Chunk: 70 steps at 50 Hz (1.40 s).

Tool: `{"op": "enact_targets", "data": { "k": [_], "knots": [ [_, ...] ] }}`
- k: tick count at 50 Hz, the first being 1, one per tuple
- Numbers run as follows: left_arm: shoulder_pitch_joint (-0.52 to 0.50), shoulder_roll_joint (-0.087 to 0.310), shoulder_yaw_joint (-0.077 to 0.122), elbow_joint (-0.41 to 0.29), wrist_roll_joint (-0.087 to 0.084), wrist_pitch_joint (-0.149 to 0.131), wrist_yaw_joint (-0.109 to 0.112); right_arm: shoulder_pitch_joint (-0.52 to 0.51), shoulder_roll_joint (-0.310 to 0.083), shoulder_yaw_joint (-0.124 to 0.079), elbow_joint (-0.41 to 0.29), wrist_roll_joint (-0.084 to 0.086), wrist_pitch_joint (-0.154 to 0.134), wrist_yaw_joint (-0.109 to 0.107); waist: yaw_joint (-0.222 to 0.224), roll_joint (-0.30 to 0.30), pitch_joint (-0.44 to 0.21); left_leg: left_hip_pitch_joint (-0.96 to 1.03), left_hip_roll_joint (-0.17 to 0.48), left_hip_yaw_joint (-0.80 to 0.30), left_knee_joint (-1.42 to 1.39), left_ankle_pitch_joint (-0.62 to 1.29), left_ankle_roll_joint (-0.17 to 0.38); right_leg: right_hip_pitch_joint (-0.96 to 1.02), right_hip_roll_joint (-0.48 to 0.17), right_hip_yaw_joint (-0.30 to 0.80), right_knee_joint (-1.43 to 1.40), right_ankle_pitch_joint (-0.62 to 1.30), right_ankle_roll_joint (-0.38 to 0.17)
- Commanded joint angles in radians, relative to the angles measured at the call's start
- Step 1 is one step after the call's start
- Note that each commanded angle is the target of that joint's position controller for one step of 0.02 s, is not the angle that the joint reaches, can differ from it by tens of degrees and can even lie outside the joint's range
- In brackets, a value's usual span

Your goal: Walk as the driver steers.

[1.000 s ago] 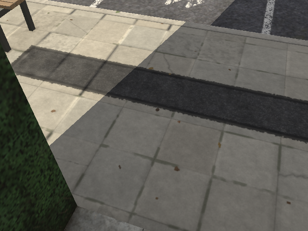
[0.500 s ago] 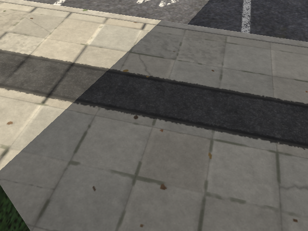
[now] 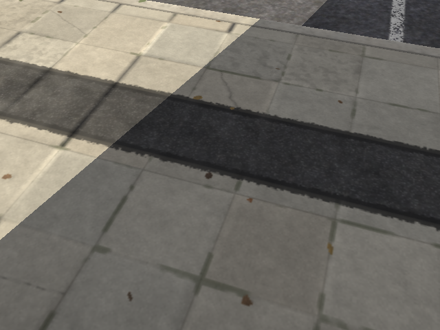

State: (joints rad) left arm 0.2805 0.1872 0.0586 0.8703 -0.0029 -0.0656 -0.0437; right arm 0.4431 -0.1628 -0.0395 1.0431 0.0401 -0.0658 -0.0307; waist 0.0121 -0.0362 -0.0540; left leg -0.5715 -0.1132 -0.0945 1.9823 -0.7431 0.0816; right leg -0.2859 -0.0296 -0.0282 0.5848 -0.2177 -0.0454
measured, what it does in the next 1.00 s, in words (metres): goes down, turning right: left foot 0.19 m lower, then right foot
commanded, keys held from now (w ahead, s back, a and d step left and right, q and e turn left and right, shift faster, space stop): w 0.26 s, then w+e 0.74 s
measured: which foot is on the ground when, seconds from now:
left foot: up 0.00-0.40, down 0.42-0.92, up 0.94-1.00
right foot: down 0.00-0.42, up 0.44-0.90, down 0.92-1.00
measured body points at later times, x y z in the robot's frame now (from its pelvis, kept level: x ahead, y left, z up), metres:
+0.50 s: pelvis +0.33 +0.05 -0.20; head +0.36 +0.06 +0.24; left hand +0.27 +0.29 -0.35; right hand +0.50 -0.18 -0.31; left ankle +0.40 +0.14 -0.94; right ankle +0.11 -0.12 -0.66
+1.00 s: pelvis +0.62 -0.02 -0.22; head +0.65 -0.04 +0.23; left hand +0.89 +0.12 -0.31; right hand +0.56 -0.28 -0.36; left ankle +0.48 +0.15 -0.83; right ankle +0.67 -0.11 -0.94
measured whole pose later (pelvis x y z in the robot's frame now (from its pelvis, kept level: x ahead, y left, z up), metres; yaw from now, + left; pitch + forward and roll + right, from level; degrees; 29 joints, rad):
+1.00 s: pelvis +0.62 -0.02 -0.22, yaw -22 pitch +2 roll +0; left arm 0.08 0.22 0.06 0.71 -0.01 -0.05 -0.03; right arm 0.29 -0.22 -0.03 0.95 0.02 -0.12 0.00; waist -0.02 0.00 0.03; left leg -0.26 0.01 0.01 1.22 -0.47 0.02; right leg -0.48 0.10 -0.03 0.63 -0.20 -0.12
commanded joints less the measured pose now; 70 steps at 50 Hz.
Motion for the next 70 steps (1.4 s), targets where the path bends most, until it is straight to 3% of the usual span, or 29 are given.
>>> {"op": "enact_targets", "data": {
  "k": [1,2,3,5,7,9,11,17,19,20,21,22,24,25,26,28,31,41,45,46,47,48,49,51,54,61,67,69,70],
  "knots": [
    [0.473,0.01,-0.017,0.169,0.007,-0.008,-0.015,-0.047,0.005,0.009,-0.144,0.012,-0.044,0.028,0.054,-0.031,-0.018,-0.776,0.051,-0.095,0.083,0.141,0.03,0.592,-0.292,0.34,0.053,0.775,-0.222],
    [0.357,0.061,-0.006,0.159,-0.008,-0.004,-0.015,-0.053,0.029,0.012,-0.15,-0.006,-0.032,0.018,-0.021,0.045,-0.013,-0.718,0.103,-0.054,0.043,0.212,0.017,0.431,-0.29,0.373,0.033,0.622,-0.241],
    [0.288,0.102,-0.006,0.152,0.024,-0.01,-0.002,-0.135,0.021,0.019,-0.187,0.022,-0.024,0.021,-0.059,0.006,0.03,-0.729,0.165,-0.127,-0.2,0.357,-0.002,0.273,-0.386,0.548,-0.037,0.325,-0.275],
    [0.107,0.033,-0.05,0.08,0.039,-0.024,0.054,-0.299,-0.075,0.002,-0.245,0.003,-0.007,0.019,-0.113,0.158,0.185,-0.492,0.226,-0.092,-0.7,0.655,-0.071,-0.138,-0.288,0.429,-0.174,0.271,-0.212],
    [0.145,0.155,-0.017,0.118,0.026,-0.029,0.082,-0.24,-0.006,0.004,-0.196,-0.056,0.005,0.032,-0.107,0.007,0.077,-0.102,0.2,0.002,-0.73,0.931,-0.099,-0.285,-0.222,0.345,-0.146,0.409,-0.208],
    [0.247,0.074,-0.037,0.139,-0.009,-0.048,0.108,-0.422,-0.084,-0.016,-0.262,-0.04,-0.01,0.056,-0.011,-0.024,0.137,-0.363,0.211,-0.036,-1.015,1.167,-0.059,0.006,-0.16,0.311,-0.054,0.12,-0.161],
    [0.307,0.032,-0.046,0.148,-0.038,-0.04,0.117,-0.574,-0.032,0.002,-0.321,-0.059,-0.024,0.087,0.072,0.024,0.163,-0.089,0.152,0.044,-1.431,1.388,-0.053,-0.084,-0.075,0.184,-0.037,-0.053,-0.118],
    [0.326,0.053,-0.008,0.135,-0.026,0.007,0.108,-0.58,-0.084,-0.009,-0.352,-0.004,-0.014,0.105,0.136,-0.017,0.209,-0.033,0.212,-0.016,-1.69,1.208,-0.064,0.198,-0.079,0.267,0.251,-0.024,-0.103],
    [0.302,0.088,0.01,0.149,-0.011,0.028,0.107,-0.388,-0.121,-0.034,-0.285,0.007,-0.026,0.107,0.046,-0.05,0.153,0.199,0.275,-0.053,-1.771,1.209,-0.027,0.146,-0.084,0.328,0.5,0.027,-0.099],
    [0.293,0.062,0.0,0.149,-0.001,0.014,0.086,-0.214,-0.17,-0.057,-0.221,-0.029,-0.032,0.099,-0.039,0.074,0.045,0.443,0.198,0.078,-1.74,1.273,-0.038,0.083,-0.001,0.255,0.707,0.136,-0.073],
    [0.298,0.039,0.01,0.165,-0.013,0.0,0.067,0.04,-0.193,-0.065,-0.138,-0.054,-0.026,0.094,-0.137,0.163,-0.032,0.863,0.3,0.001,-1.576,1.519,0.015,-0.281,0.09,0.223,1.062,-0.272,-0.021],
    [0.429,-0.034,-0.011,0.185,-0.046,-0.02,0.05,0.14,-0.224,-0.055,-0.097,-0.08,-0.026,0.089,-0.116,0.362,-0.169,1.212,0.423,-0.029,-1.201,1.804,0.058,-0.633,0.123,0.262,1.395,-0.726,0.007],
    [0.336,0.073,-0.004,0.091,-0.068,-0.045,0.055,0.08,-0.22,-0.07,-0.119,-0.044,-0.011,0.085,-0.125,0.293,-0.319,1.151,0.509,-0.233,-1.306,1.294,0.158,-0.765,0.023,0.249,1.342,-0.531,0.029],
    [0.234,0.042,-0.012,0.029,-0.08,-0.034,0.08,0.056,-0.27,-0.084,-0.082,-0.033,-0.006,0.079,-0.088,0.204,-0.304,0.981,0.581,-0.431,-1.511,0.692,0.235,-0.803,-0.003,0.149,1.389,-0.413,0.044],
    [0.16,0.069,0.007,0.016,-0.074,-0.024,0.102,-0.074,-0.179,-0.056,-0.116,-0.049,-0.026,0.069,-0.042,0.073,-0.202,0.719,0.58,-0.445,-1.62,0.575,0.196,-0.731,-0.048,0.18,1.195,-0.123,0.004],
    [0.106,0.029,0.01,0.011,-0.034,0.012,0.099,-0.238,-0.084,-0.015,-0.128,-0.063,-0.043,0.06,0.047,0.034,0.011,0.314,0.482,-0.244,-1.638,0.847,0.124,-0.579,-0.072,0.203,0.966,0.004,0.007],
    [0.014,0.018,0.018,-0.054,-0.031,0.004,0.081,-0.194,-0.103,-0.016,-0.099,-0.068,-0.05,0.021,0.043,0.163,0.053,0.267,0.391,-0.058,-1.692,1.041,0.081,-0.485,-0.084,0.208,0.623,0.126,0.029],
    [-0.329,0.028,-0.005,-0.225,-0.02,0.025,0.006,-0.027,-0.193,-0.031,-0.055,-0.038,-0.011,-0.008,-0.064,0.07,0.145,0.579,0.372,0.194,-1.66,1.192,-0.004,-0.475,0.005,-0.001,0.164,0.258,-0.049],
    [-0.156,0.105,0.031,-0.218,-0.009,0.024,-0.014,-0.08,-0.269,-0.044,-0.086,-0.023,-0.011,-0.015,0.079,0.149,0.008,0.56,0.371,0.262,-1.325,1.649,-0.006,-0.056,0.115,-0.099,0.048,0.079,-0.116],
    [0.042,0.198,0.07,-0.161,-0.01,0.027,-0.001,-0.117,-0.265,-0.043,-0.117,-0.028,-0.019,-0.014,0.172,0.093,-0.085,0.381,0.32,0.274,-1.05,1.497,-0.035,0.252,0.092,0.009,-0.002,0.205,-0.173],
    [0.081,0.31,0.089,-0.142,-0.024,0.033,0.012,-0.008,-0.125,-0.003,-0.149,-0.08,-0.045,0.016,0.065,-0.238,-0.201,-0.072,0.133,0.225,-0.617,0.317,-0.095,0.653,-0.163,0.471,-0.001,0.293,-0.339],
    [0.16,0.283,0.077,-0.161,-0.004,0.024,0.017,-0.037,-0.166,-0.003,-0.182,-0.036,-0.098,0.043,0.101,-0.206,-0.386,-0.228,0.058,-0.019,-0.488,0.153,-0.069,0.776,-0.312,0.896,-0.243,0.004,-0.447],
    [0.124,0.222,0.066,-0.155,0.009,0.012,0.024,-0.189,-0.234,-0.031,-0.213,0.005,-0.115,0.044,0.128,-0.088,-0.214,-0.336,0.109,-0.042,-0.532,0.253,-0.042,0.684,-0.268,0.792,-0.297,-0.023,-0.376],
    [-0.053,0.168,0.046,-0.179,-0.011,-0.01,0.021,-0.256,-0.198,-0.03,-0.242,-0.029,-0.101,0.023,0.018,0.093,-0.03,-0.229,0.182,-0.022,-0.723,0.391,-0.043,0.347,-0.196,0.565,-0.323,0.198,-0.291],
    [-0.086,0.119,0.032,-0.196,-0.019,-0.02,0.024,-0.202,-0.185,-0.044,-0.254,-0.045,-0.049,0.023,-0.051,0.045,-0.032,-0.046,0.22,-0.016,-0.88,0.443,-0.084,0.149,-0.119,0.387,-0.341,0.436,-0.265],
    [0.068,0.188,0.055,-0.16,-0.022,-0.004,0.059,-0.498,-0.114,-0.023,-0.366,-0.045,-0.035,0.033,0.047,-0.044,0.055,0.1,0.107,0.065,-1.392,0.844,-0.132,-0.031,-0.016,0.298,-0.335,0.251,-0.173],
    [0.115,0.189,0.056,-0.154,-0.032,-0.002,0.058,-0.523,-0.21,-0.046,-0.404,-0.026,-0.06,0.04,0.038,-0.101,0.048,0.164,0.098,-0.003,-1.521,0.698,-0.074,0.135,-0.091,0.492,-0.215,0.126,-0.147],
    [0.07,0.149,0.043,-0.181,-0.024,-0.008,0.054,-0.365,-0.25,-0.068,-0.372,-0.037,-0.075,0.028,-0.043,-0.111,-0.039,0.396,0.137,0.004,-1.55,0.689,-0.03,0.1,-0.033,0.462,-0.059,0.2,-0.109],
    [0.031,0.102,0.024,-0.216,-0.009,-0.012,0.048,-0.202,-0.306,-0.087,-0.358,-0.047,-0.078,0.019,-0.124,-0.005,-0.153,0.653,0.287,-0.125,-1.53,0.687,0.024,-0.051,0.033,0.375,0.225,0.094,-0.072]
  ]
}}
Velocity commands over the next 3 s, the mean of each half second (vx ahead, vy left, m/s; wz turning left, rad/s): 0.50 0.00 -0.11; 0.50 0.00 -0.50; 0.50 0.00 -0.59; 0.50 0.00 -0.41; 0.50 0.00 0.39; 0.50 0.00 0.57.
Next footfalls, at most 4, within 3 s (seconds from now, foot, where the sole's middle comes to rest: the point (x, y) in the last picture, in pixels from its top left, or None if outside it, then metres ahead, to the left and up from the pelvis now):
0.42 left None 0.44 0.14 -0.97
0.92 right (262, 309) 0.71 -0.12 -0.97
1.40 left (245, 234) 1.03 -0.07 -0.97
1.94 right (338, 237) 1.03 -0.46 -0.97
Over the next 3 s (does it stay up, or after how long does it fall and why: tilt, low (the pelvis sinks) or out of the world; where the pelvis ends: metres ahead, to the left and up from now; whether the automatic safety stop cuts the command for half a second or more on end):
stays up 1.45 -0.59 -0.21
